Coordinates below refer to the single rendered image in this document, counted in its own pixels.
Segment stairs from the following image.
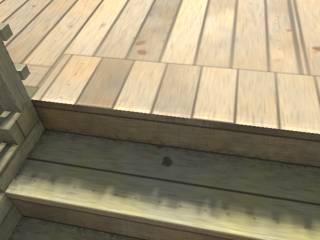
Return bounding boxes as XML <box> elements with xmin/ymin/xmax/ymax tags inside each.
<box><xmin>5</xmin><ymin>99</ymin><xmax>320</xmax><ymax>240</ymax></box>

